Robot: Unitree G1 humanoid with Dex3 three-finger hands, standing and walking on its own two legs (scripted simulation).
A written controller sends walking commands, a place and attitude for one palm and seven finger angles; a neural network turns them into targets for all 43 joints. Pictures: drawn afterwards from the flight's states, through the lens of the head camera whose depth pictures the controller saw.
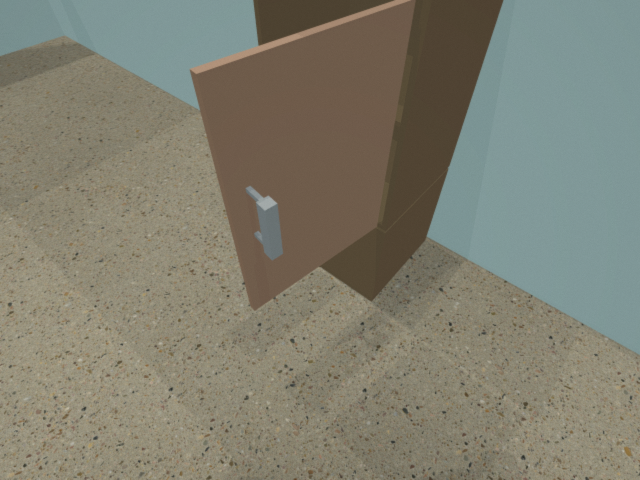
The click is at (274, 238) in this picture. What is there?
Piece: cupboard door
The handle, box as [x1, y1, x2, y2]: [246, 186, 282, 259]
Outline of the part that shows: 249,186 246,188 246,192 256,201 261,230 260,233 257,231 254,234 263,244 264,252 271,259 273,259 282,253 277,204 269,196 263,198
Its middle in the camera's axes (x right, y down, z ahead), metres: -0.11 -0.03 +0.71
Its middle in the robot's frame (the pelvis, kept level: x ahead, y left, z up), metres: +0.54 +0.14 -0.04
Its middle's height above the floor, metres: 0.74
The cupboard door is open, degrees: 81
